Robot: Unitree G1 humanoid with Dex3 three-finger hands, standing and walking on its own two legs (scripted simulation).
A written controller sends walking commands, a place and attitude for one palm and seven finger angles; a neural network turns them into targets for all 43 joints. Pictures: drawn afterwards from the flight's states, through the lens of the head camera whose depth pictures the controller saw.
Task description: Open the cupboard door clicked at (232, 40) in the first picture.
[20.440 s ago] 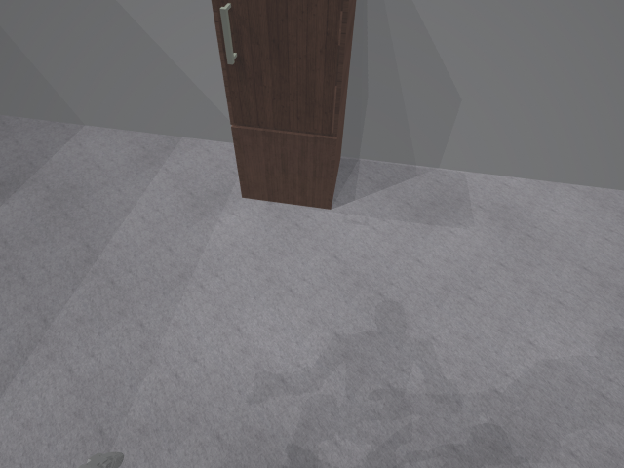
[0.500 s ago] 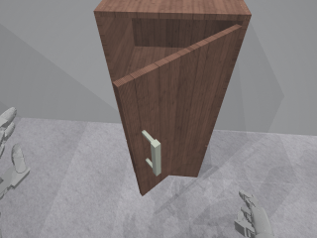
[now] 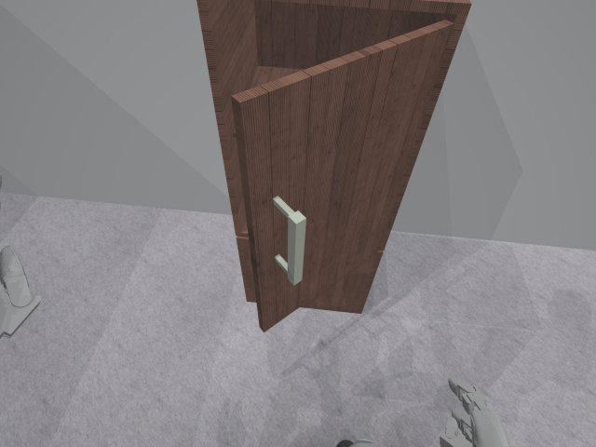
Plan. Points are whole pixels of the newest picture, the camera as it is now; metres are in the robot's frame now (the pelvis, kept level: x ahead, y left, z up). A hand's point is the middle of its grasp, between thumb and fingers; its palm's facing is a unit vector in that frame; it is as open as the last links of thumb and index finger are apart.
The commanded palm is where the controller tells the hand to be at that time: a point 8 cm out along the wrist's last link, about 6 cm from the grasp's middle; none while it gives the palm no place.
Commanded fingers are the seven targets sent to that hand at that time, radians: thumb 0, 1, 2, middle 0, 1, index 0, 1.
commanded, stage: step back with the hand held close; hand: left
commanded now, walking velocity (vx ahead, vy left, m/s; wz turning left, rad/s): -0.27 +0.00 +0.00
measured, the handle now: (287, 243) +0.41 +0.05 +0.01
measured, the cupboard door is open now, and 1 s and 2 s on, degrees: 44 44 44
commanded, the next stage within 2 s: stop stepping back and stand still in 0.72 s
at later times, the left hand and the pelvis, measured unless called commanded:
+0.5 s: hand out of the picture +0.15 +0.26 +0.18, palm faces +0.48 -0.69 -0.54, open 7.4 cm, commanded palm +0.07 +0.30 +0.19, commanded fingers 0.00 0.90 0.90 -0.20 -0.30 -0.20 -0.30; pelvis -0.04 -0.01 +0.00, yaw +5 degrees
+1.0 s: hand out of the picture +0.05 +0.23 +0.18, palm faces +0.36 -0.76 -0.54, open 7.4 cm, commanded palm -0.01 +0.27 +0.19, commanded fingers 0.00 0.90 0.90 -0.20 -0.30 -0.20 -0.30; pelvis -0.15 -0.03 +0.02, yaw -1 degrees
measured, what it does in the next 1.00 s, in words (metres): walks backwards: right foot, then left foot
